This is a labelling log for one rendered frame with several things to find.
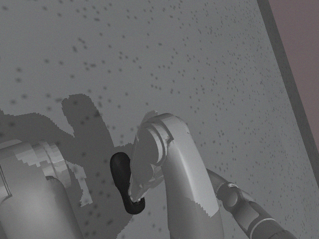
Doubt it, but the right robot foot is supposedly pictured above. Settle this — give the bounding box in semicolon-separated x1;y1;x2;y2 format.
110;152;145;215

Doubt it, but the right robot hand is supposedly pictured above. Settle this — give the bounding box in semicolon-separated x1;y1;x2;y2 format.
206;169;228;198

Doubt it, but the right robot arm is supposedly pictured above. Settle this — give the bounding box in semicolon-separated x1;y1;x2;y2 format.
217;182;297;239

